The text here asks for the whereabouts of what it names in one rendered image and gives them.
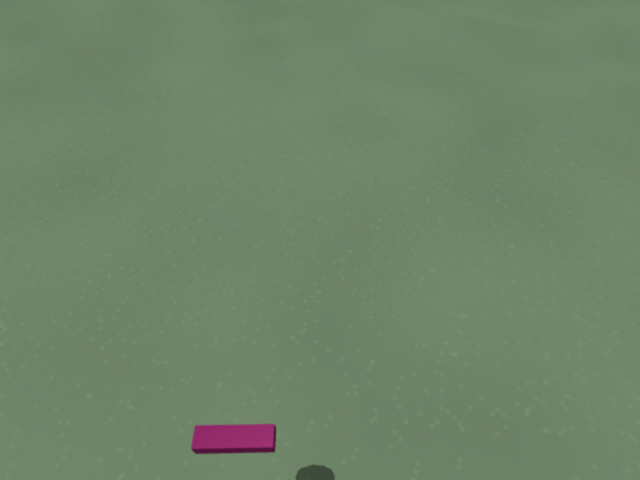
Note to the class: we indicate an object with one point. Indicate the carton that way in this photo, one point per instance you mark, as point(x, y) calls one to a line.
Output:
point(251, 438)

